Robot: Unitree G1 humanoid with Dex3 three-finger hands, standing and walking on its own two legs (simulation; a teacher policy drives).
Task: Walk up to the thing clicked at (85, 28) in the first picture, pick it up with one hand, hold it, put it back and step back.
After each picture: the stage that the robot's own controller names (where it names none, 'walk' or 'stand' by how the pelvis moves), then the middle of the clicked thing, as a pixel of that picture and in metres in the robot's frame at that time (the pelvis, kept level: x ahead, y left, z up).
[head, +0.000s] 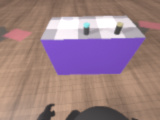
stand; (86, 29) +0.86 +0.12 +0.05
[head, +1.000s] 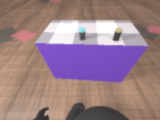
walk; (82, 34) +0.77 +0.18 +0.06
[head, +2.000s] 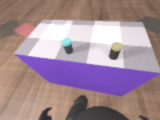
stand; (67, 46) +0.49 +0.25 +0.06
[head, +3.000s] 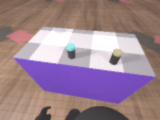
stand; (71, 51) +0.50 +0.20 +0.06
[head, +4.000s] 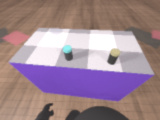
stand; (68, 53) +0.47 +0.22 +0.05
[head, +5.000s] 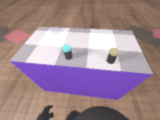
stand; (67, 52) +0.49 +0.23 +0.04
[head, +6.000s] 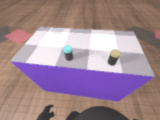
stand; (68, 53) +0.48 +0.22 +0.04
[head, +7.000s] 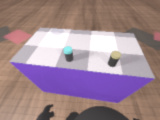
stand; (68, 54) +0.47 +0.22 +0.04
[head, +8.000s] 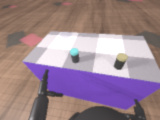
rise first; (75, 55) +0.47 +0.20 +0.05
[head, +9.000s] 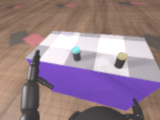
go down; (76, 54) +0.50 +0.18 +0.05
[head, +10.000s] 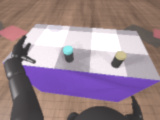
go down; (68, 54) +0.45 +0.18 +0.06
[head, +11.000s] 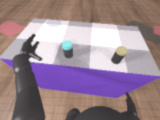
close in; (68, 50) +0.47 +0.18 +0.08
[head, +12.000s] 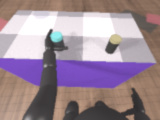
close; (58, 42) +0.49 +0.20 +0.11
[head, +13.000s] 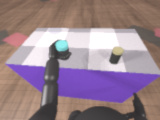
lift; (63, 50) +0.39 +0.19 +0.18
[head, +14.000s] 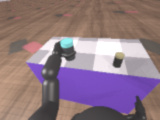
lift; (68, 50) +0.34 +0.17 +0.26
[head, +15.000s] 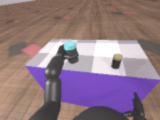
hold; (71, 52) +0.34 +0.15 +0.24
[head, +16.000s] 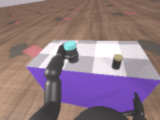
hold; (71, 52) +0.34 +0.14 +0.25
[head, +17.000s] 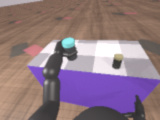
crouch; (70, 49) +0.33 +0.15 +0.27
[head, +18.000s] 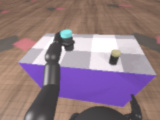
crouch; (67, 41) +0.43 +0.17 +0.25
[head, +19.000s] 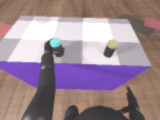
lower; (57, 48) +0.47 +0.21 +0.08
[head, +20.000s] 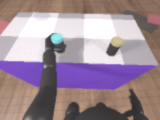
lower; (58, 44) +0.48 +0.21 +0.10
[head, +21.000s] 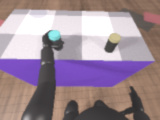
lower; (56, 41) +0.50 +0.21 +0.11
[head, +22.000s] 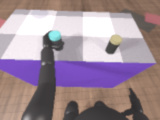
lower; (56, 41) +0.50 +0.21 +0.11
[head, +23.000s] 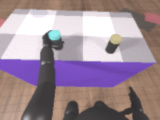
loosen; (56, 40) +0.50 +0.21 +0.11
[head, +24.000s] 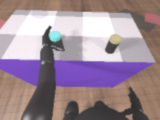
withdraw; (57, 41) +0.50 +0.21 +0.10
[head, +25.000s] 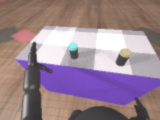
sink last; (73, 51) +0.48 +0.19 +0.08
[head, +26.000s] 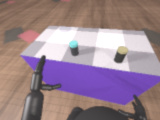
stand; (74, 48) +0.51 +0.21 +0.08
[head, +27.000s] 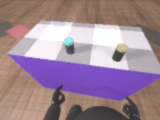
stand; (69, 46) +0.50 +0.20 +0.10
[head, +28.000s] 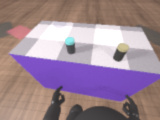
stand; (70, 46) +0.50 +0.20 +0.10
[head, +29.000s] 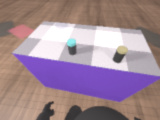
stand; (72, 47) +0.50 +0.20 +0.08
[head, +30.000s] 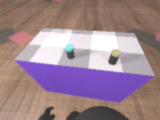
stand; (70, 52) +0.50 +0.22 +0.05
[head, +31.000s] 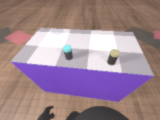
stand; (68, 52) +0.49 +0.23 +0.04
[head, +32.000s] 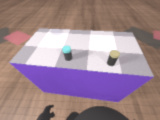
stand; (67, 53) +0.48 +0.23 +0.04
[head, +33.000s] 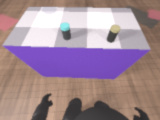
walk; (66, 31) +0.60 +0.24 +0.06
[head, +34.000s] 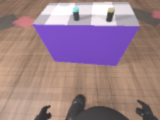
walk; (76, 14) +0.95 +0.27 +0.08
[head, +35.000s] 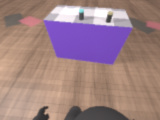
stand; (81, 14) +1.14 +0.23 +0.06
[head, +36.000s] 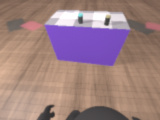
stand; (80, 18) +1.15 +0.22 +0.04
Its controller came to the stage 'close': yes
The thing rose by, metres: 0.22
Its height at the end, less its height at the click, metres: +0.00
